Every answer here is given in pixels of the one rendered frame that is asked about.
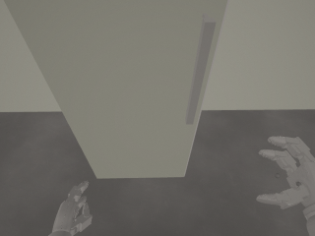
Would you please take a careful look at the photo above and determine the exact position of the left robot hand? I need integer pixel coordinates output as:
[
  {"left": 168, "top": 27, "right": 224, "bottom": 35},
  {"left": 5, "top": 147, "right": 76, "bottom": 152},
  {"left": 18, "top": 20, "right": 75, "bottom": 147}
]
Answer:
[{"left": 52, "top": 180, "right": 93, "bottom": 236}]

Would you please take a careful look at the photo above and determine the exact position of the fridge door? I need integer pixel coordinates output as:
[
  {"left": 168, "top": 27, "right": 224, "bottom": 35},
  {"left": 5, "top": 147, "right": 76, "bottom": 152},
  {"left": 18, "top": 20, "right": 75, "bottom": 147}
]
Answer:
[{"left": 4, "top": 0, "right": 228, "bottom": 179}]

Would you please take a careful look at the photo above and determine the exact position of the right robot hand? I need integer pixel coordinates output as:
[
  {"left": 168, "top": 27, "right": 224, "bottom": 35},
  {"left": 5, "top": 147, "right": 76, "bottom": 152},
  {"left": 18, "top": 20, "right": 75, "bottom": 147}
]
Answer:
[{"left": 256, "top": 136, "right": 315, "bottom": 209}]

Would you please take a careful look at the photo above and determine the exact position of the right robot forearm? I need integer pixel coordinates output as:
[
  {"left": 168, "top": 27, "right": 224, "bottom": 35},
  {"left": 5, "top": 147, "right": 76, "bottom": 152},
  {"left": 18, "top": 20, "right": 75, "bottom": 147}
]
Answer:
[{"left": 302, "top": 203, "right": 315, "bottom": 236}]

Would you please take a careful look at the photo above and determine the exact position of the handle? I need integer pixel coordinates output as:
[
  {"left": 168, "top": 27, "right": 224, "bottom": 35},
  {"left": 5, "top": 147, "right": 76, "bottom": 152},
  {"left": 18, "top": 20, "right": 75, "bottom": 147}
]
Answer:
[{"left": 185, "top": 13, "right": 217, "bottom": 125}]

